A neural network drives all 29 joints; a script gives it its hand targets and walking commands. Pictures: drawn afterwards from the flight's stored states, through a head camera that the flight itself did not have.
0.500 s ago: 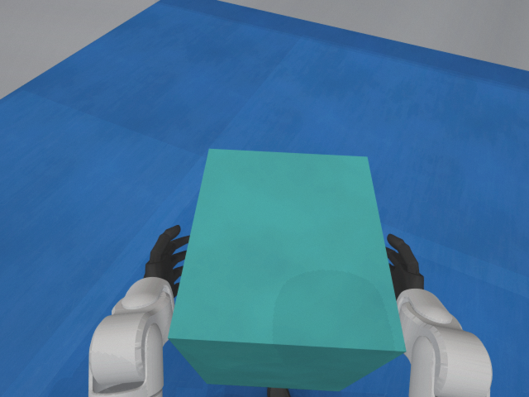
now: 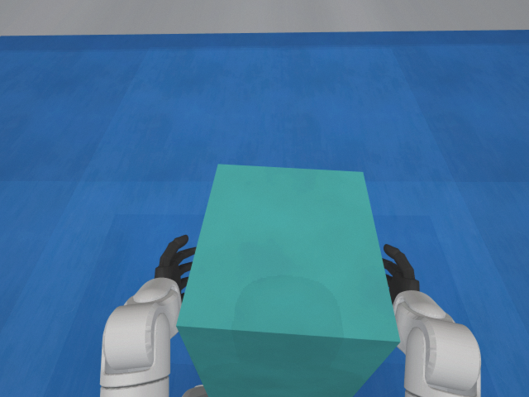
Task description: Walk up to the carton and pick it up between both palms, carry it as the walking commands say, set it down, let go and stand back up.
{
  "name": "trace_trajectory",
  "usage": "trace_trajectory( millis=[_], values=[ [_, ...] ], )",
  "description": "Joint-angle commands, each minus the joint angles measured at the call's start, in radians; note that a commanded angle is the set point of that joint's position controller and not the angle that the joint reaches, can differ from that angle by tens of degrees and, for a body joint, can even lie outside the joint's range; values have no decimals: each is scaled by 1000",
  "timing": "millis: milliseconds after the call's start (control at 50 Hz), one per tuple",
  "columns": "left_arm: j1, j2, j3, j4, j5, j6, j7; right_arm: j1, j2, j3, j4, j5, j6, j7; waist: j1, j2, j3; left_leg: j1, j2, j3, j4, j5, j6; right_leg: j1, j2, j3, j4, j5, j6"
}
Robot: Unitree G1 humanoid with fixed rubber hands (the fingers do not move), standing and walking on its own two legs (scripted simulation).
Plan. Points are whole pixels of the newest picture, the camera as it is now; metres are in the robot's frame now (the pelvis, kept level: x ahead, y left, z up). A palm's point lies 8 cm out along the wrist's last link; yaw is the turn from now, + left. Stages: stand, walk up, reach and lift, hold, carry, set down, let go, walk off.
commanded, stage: carry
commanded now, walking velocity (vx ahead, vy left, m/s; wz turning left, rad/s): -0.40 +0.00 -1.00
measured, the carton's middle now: (282, 290) +0.30 +0.00 -0.02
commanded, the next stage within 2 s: none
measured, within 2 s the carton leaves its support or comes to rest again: neither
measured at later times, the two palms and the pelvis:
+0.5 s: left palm out of the picture +0.09 +0.02 +0.10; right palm out of the picture -0.03 -0.26 +0.10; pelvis -0.21 -0.02 +0.01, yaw -30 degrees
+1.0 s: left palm out of the picture -0.11 -0.03 +0.09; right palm out of the picture -0.34 -0.24 +0.11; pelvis -0.39 +0.04 +0.03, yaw -46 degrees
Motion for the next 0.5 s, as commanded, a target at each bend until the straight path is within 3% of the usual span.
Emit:
trace_trajectory(
  millis=[0,20,40,100,120,140,180,200,220,240,260,280,300,320,340,360,400,440,480],
  values=[
    [-495,-915,-719,-235,-392,-17,-265,-596,959,856,-237,471,-48,232,-6,-243,-505,-53,-70,-87,160,125,35,369,-256,310,-227,746,-112],
    [-469,-912,-717,-236,-380,-20,-256,-590,952,849,-241,484,-52,235,-10,-185,-502,-38,-90,-76,118,142,46,350,-247,302,-251,646,-92],
    [-433,-889,-709,-257,-362,-30,-242,-585,950,858,-262,509,-59,238,-11,-180,-526,10,-116,-62,40,158,48,327,-227,308,-287,562,-75],
    [-303,-826,-685,-257,-299,-26,-218,-505,926,868,-263,518,-54,251,-10,-209,-515,144,-198,-22,-192,164,73,279,-185,340,-407,384,-13],
    [-269,-798,-684,-242,-284,-22,-215,-462,911,856,-234,503,-48,251,-8,-257,-515,186,-216,-12,-294,141,84,275,-178,345,-438,336,1],
    [-256,-779,-680,-226,-267,-16,-212,-435,895,842,-203,487,-42,254,-8,-267,-508,244,-236,11,-393,116,96,255,-157,341,-472,300,25],
    [-217,-752,-678,-192,-254,-11,-214,-419,870,820,-178,462,-36,259,-5,-323,-498,431,-265,83,-625,99,129,184,-95,308,-564,217,106],
    [-254,-741,-701,-217,-261,-14,-214,-385,871,808,-146,448,-34,262,-17,-274,-517,579,-216,71,-768,159,157,92,-42,252,-558,94,167],
    [-297,-746,-721,-235,-274,-11,-217,-375,879,810,-120,442,-33,267,-35,41,-503,590,39,-163,-913,177,241,26,85,102,-218,5,178],
    [-352,-773,-738,-243,-275,1,-226,-370,871,794,-83,440,-29,272,-32,378,-406,326,404,-397,-918,440,404,-148,128,-2,398,-315,145],
    [-432,-822,-788,-285,-310,-5,-231,-391,906,797,-106,438,-37,272,-15,278,-315,220,389,-215,-885,647,371,-196,-48,76,597,-267,96],
    [-423,-831,-769,-265,-336,-5,-231,-463,909,805,-153,449,-34,267,-5,106,-319,173,278,-33,-802,732,304,-129,-30,76,683,-199,50],
    [-442,-835,-769,-288,-364,-7,-234,-517,881,816,-207,459,-37,265,2,63,-302,161,206,72,-755,753,263,-93,-16,43,730,-118,26],
    [-429,-833,-758,-273,-370,1,-239,-523,877,806,-217,446,-30,256,11,63,-310,200,149,120,-712,752,231,-60,-17,27,661,-75,16],
    [-422,-822,-754,-263,-366,9,-237,-491,862,776,-185,421,-19,248,10,64,-307,271,118,152,-658,824,215,-77,1,-17,514,-78,18],
    [-409,-808,-757,-244,-366,20,-238,-455,832,751,-162,396,-15,242,-2,109,-298,333,129,152,-613,945,210,-100,9,-55,405,-109,20],
    [-459,-810,-787,-263,-415,32,-247,-379,806,716,-132,362,-13,227,-30,197,-353,478,159,168,-543,1037,202,-87,22,-143,230,-193,14],
    [-433,-806,-795,-203,-433,53,-265,-316,777,675,-98,304,-9,212,-49,246,-369,515,189,156,-491,998,176,-51,32,-179,80,-184,19],
    [-411,-810,-790,-146,-428,61,-282,-274,778,652,-14,267,1,205,-25,169,-339,411,185,166,-360,820,106,55,6,-97,-179,-4,12]
  ],
)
